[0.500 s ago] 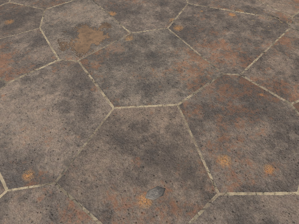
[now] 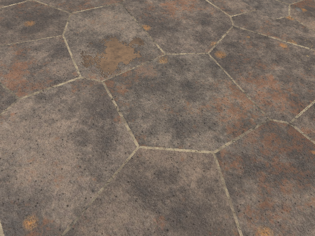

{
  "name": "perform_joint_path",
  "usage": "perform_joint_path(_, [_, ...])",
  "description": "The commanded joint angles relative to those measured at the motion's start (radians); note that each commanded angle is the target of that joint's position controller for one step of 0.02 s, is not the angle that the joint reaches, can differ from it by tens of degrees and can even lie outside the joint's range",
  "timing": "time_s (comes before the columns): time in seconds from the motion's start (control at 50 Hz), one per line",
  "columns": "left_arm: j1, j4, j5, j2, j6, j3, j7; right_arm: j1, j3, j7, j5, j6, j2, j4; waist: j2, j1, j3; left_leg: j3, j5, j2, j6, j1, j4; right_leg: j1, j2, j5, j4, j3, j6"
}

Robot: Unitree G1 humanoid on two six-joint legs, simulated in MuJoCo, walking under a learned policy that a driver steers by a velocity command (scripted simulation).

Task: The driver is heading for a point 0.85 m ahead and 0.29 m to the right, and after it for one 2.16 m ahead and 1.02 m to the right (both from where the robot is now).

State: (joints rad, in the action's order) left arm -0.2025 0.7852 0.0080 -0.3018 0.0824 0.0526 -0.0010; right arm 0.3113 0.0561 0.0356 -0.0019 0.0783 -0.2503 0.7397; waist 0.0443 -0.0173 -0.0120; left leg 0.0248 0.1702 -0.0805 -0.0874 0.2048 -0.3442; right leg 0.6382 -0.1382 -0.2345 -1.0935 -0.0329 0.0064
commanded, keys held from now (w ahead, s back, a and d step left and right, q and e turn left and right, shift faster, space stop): w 0.60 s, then w+e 0.40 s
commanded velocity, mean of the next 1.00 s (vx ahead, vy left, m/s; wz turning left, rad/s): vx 0.50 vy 0.00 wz -0.10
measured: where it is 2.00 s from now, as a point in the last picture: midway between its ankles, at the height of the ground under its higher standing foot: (199, 137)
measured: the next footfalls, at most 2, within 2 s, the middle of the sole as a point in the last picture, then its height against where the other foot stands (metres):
right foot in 0.32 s outside the picture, level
left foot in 0.86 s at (137, 203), level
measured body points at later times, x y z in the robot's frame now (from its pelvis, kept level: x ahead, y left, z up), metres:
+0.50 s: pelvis +0.27 -0.07 +0.00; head +0.30 -0.08 +0.44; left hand +0.37 +0.19 -0.11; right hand +0.37 -0.35 -0.13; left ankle +0.24 +0.08 -0.66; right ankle +0.32 -0.16 -0.74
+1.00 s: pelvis +0.53 -0.02 -0.01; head +0.56 +0.00 +0.44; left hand +0.64 +0.25 -0.14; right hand +0.63 -0.30 -0.10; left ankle +0.59 +0.08 -0.74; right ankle +0.44 -0.15 -0.65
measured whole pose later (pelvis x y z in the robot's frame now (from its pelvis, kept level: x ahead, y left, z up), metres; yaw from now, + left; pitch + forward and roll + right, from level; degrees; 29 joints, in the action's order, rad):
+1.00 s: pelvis +0.53 -0.02 -0.01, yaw -10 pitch +2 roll +1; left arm -0.33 0.83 0.03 -0.30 0.05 0.06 -0.01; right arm 0.18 0.05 0.01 0.01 0.11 -0.25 0.79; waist 0.05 0.01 -0.01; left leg 0.07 0.17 0.00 -0.02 0.31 -0.45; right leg 0.46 -0.04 -0.37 -1.16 -0.05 -0.03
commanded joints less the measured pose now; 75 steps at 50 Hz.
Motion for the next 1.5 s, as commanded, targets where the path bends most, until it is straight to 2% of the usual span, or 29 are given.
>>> perform_joint_path(0.02, [-0.010, -0.056, -0.011, -0.047, -0.005, 0.014, -0.005, -0.030, 0.033, -0.016, -0.001, 0.026, -0.134, -0.048, -0.090, 0.030, 0.012, -0.188, -0.323, 0.270, -0.181, -0.033, 0.186, 0.069, -0.023, 0.146, 0.103, -0.019, 0.022])
perform_joint_path(0.2, [0.248, -0.143, 0.007, -0.024, 0.022, -0.004, 0.042, 0.099, 0.038, -0.036, -0.016, 0.000, -0.179, 0.042, -0.103, -0.067, -0.063, -0.153, -0.207, 0.305, -0.126, -0.201, 0.145, 0.071, 0.051, 0.304, 0.521, 0.017, -0.022])
perform_joint_path(0.26, [0.223, -0.152, 0.005, -0.047, 0.029, 0.002, 0.056, 0.090, 0.044, -0.043, -0.020, -0.012, -0.194, 0.059, -0.125, -0.035, -0.041, -0.163, -0.331, 0.333, -0.097, -0.270, 0.073, 0.004, 0.077, 0.193, 0.570, 0.029, -0.064])
perform_joint_path(0.3, [0.059, -0.110, 0.000, -0.092, 0.030, 0.028, 0.048, 0.054, 0.043, -0.045, -0.016, -0.021, -0.202, 0.058, -0.131, 0.061, 0.064, -0.117, -0.635, 0.280, -0.062, -0.256, -0.123, -0.250, 0.143, 0.174, 0.607, 0.089, -0.108])
perform_joint_path(0.32, [-0.108, -0.069, -0.006, -0.145, 0.029, 0.048, 0.038, 0.054, 0.029, -0.048, -0.006, -0.022, -0.172, 0.048, -0.098, 0.128, 0.188, -0.075, -0.583, 0.227, -0.029, -0.133, -0.343, -0.522, 0.088, 0.231, 0.571, 0.036, -0.152])
perform_joint_path(0.34, [-0.234, -0.056, -0.025, -0.248, 0.026, 0.072, 0.031, 0.173, -0.002, -0.041, 0.004, -0.005, -0.073, 0.027, 0.113, 0.111, 0.365, -0.026, -0.187, 0.093, 0.043, 0.254, -0.752, -0.951, -0.180, 0.183, 0.562, -0.362, -0.300])
perform_joint_path(0.36, [-0.283, -0.033, -0.008, -0.196, 0.021, 0.060, 0.036, 0.185, -0.011, -0.033, -0.007, 0.015, -0.062, 0.046, 0.241, 0.123, 0.460, -0.130, 0.389, 0.005, 0.061, 0.457, -0.945, -1.066, -0.269, 0.019, 0.748, -0.714, -0.366])
perform_joint_path(0.38, [-0.222, -0.042, 0.002, -0.140, 0.019, 0.040, 0.034, 0.092, 0.015, -0.027, -0.033, 0.027, -0.161, 0.028, 0.141, 0.131, 0.308, -0.168, 0.356, 0.073, 0.047, 0.563, -1.024, -0.960, -0.236, -0.104, 0.781, -0.619, -0.307])
perform_joint_path(0.42, [-0.076, -0.063, -0.006, -0.089, 0.012, 0.021, 0.033, -0.044, 0.013, -0.030, -0.025, 0.028, -0.154, -0.009, 0.000, 0.076, 0.089, -0.105, 0.194, 0.166, 0.039, 0.540, -0.922, -0.637, -0.157, -0.001, 0.836, -0.373, -0.254])
perform_joint_path(0.44, [-0.039, -0.069, -0.015, -0.066, 0.018, 0.014, 0.035, -0.033, 0.020, -0.034, -0.012, 0.017, -0.147, -0.006, 0.018, 0.038, 0.060, -0.113, 0.142, 0.201, 0.041, 0.475, -0.856, -0.537, -0.122, 0.064, 0.866, -0.308, -0.240])
perform_joint_path(0.52, [-0.034, -0.044, -0.013, -0.083, 0.037, 0.020, 0.036, 0.006, 0.015, -0.044, -0.005, -0.016, -0.096, 0.014, 0.033, -0.007, 0.030, -0.093, 0.042, 0.219, 0.075, 0.417, -0.746, -0.425, -0.080, 0.221, 0.950, -0.168, -0.259])
perform_joint_path(0.72, [-0.193, 0.038, 0.014, -0.131, 0.000, 0.035, 0.003, -0.329, 0.002, -0.017, -0.009, 0.019, -0.063, -0.073, 0.015, 0.098, -0.046, -0.059, -0.249, 0.152, 0.109, 0.417, -0.229, -0.534, -0.060, 0.212, 0.921, -0.105, -0.219])
perform_joint_path(0.8, [-0.183, 0.045, 0.018, -0.148, -0.018, 0.047, -0.010, -0.312, 0.016, -0.003, -0.014, 0.041, -0.111, -0.077, 0.051, 0.056, -0.027, -0.075, -0.137, 0.127, 0.080, 0.305, -0.136, -0.591, -0.100, 0.217, 0.823, -0.186, -0.190])
perform_joint_path(0.84, [-0.164, 0.039, 0.012, -0.119, -0.024, 0.037, -0.011, -0.126, 0.047, -0.014, -0.008, 0.049, -0.169, -0.024, 0.039, -0.040, 0.083, -0.051, -0.108, 0.114, 0.036, 0.017, -0.094, -0.540, -0.029, 0.347, 0.619, -0.150, -0.146])
perform_joint_path(0.86, [-0.153, 0.010, -0.006, -0.055, -0.022, 0.013, -0.009, 0.047, 0.066, -0.025, 0.011, 0.051, -0.238, -0.001, -0.057, -0.110, 0.240, -0.208, -0.115, 0.283, -0.029, -0.269, -0.132, -0.374, 0.046, 0.188, 0.324, -0.093, -0.105])
perform_joint_path(0.88, [-0.288, -0.014, 0.004, 0.046, -0.003, -0.015, -0.007, 0.113, 0.085, -0.026, 0.014, 0.037, -0.317, 0.021, -0.339, -0.055, 0.368, -0.610, -0.002, 0.516, -0.175, -0.613, -0.076, 0.017, 0.191, -0.307, -0.021, -0.003, -0.038])
perform_joint_path(0.9, [-0.264, 0.000, 0.030, -0.045, 0.006, 0.005, -0.007, 0.125, 0.065, -0.025, 0.008, 0.033, -0.227, 0.019, -0.297, -0.088, 0.362, -0.731, 0.195, 0.510, -0.179, -0.577, 0.014, 0.133, 0.148, -0.351, -0.168, -0.107, -0.037])
perform_joint_path(0.92, [-0.167, -0.023, 0.042, -0.115, 0.006, 0.026, -0.008, 0.063, 0.046, -0.028, 0.003, 0.034, -0.167, 0.011, -0.211, -0.093, 0.221, -0.578, 0.220, 0.473, -0.131, -0.455, 0.037, 0.176, 0.104, -0.263, -0.201, -0.107, -0.044])
perform_joint_path(0.98, [-0.113, -0.042, 0.021, -0.080, -0.020, 0.036, -0.007, -0.093, 0.021, -0.026, 0.012, 0.036, -0.092, 0.014, -0.177, -0.007, 0.053, -0.293, 0.019, 0.369, -0.084, -0.141, 0.130, 0.061, 0.012, -0.080, -0.104, -0.085, -0.033])
perform_joint_path(1.06, [-0.093, -0.070, 0.019, -0.029, -0.056, 0.033, -0.002, -0.109, 0.036, -0.031, 0.013, 0.051, -0.122, 0.044, -0.134, 0.022, 0.001, -0.121, -0.146, 0.360, -0.101, -0.060, 0.202, 0.053, -0.002, 0.013, -0.031, -0.073, -0.013])
perform_joint_path(1.18, [0.066, -0.129, 0.014, -0.007, -0.050, 0.022, 0.028, -0.079, 0.050, -0.047, 0.010, 0.034, -0.172, 0.077, -0.099, -0.025, -0.040, 0.068, -0.211, 0.342, -0.078, -0.109, 0.213, 0.050, 0.011, 0.255, 0.274, -0.011, -0.015])
perform_joint_path(1.3, [0.186, -0.204, 0.013, -0.026, -0.055, 0.025, 0.057, -0.027, 0.068, -0.048, -0.020, -0.002, -0.224, 0.111, -0.103, -0.046, -0.077, 0.143, -0.340, 0.391, -0.041, -0.268, 0.127, 0.030, 0.048, 0.127, 0.430, 0.076, -0.074])
perform_joint_path(1.36, [-0.020, -0.168, 0.012, -0.098, -0.063, 0.069, 0.054, -0.064, 0.078, -0.053, -0.036, -0.023, -0.258, 0.103, -0.125, 0.093, 0.057, 0.211, -0.789, 0.354, 0.002, -0.257, -0.217, -0.288, 0.172, 0.053, 0.497, 0.168, -0.147])
perform_joint_path(1.38, [-0.198, -0.116, 0.015, -0.168, -0.069, 0.107, 0.038, -0.051, 0.066, -0.056, -0.026, -0.023, -0.228, 0.098, -0.078, 0.170, 0.151, 0.225, -0.681, 0.310, 0.043, -0.097, -0.473, -0.579, 0.194, 0.100, 0.531, 0.124, -0.186])
perform_joint_path(1.4, [-0.238, -0.107, 0.023, -0.296, -0.071, 0.132, 0.019, 0.017, 0.025, -0.048, 0.026, -0.008, -0.101, 0.049, 0.203, 0.103, 0.209, 0.209, 0.107, 0.176, 0.109, 0.339, -0.855, -0.913, -0.070, 0.075, 0.573, -0.339, -0.323])
perform_joint_path(1.42, [-0.239, -0.149, 0.016, -0.281, -0.049, 0.114, 0.029, -0.007, 0.010, -0.036, 0.008, 0.034, -0.098, 0.021, 0.189, 0.102, 0.391, -0.046, 0.448, 0.052, 0.117, 0.531, -1.043, -1.043, -0.208, -0.124, 0.773, -0.806, -0.453])
perform_joint_path(1.44, [-0.223, -0.141, 0.008, -0.201, -0.032, 0.089, 0.039, -0.140, 0.031, -0.026, -0.037, 0.057, -0.179, -0.006, 0.066, 0.144, 0.289, -0.108, 0.359, 0.104, 0.093, 0.635, -1.070, -0.988, -0.189, -0.095, 0.822, -0.701, -0.382])
perform_joint_path(1.46, [-0.179, -0.138, 0.007, -0.172, -0.022, 0.080, 0.039, -0.167, 0.027, -0.027, -0.041, 0.069, -0.170, -0.017, 0.043, 0.112, 0.184, -0.098, 0.266, 0.144, 0.071, 0.640, -1.001, -0.856, -0.151, -0.021, 0.811, -0.562, -0.345])
perform_joint_path(1.5, [-0.050, -0.166, 0.001, -0.109, -0.020, 0.058, 0.032, -0.138, 0.036, -0.041, -0.001, 0.061, -0.175, 0.010, -0.008, 0.025, 0.091, -0.107, 0.153, 0.211, 0.078, 0.493, -0.846, -0.595, -0.071, 0.168, 0.822, -0.371, -0.291])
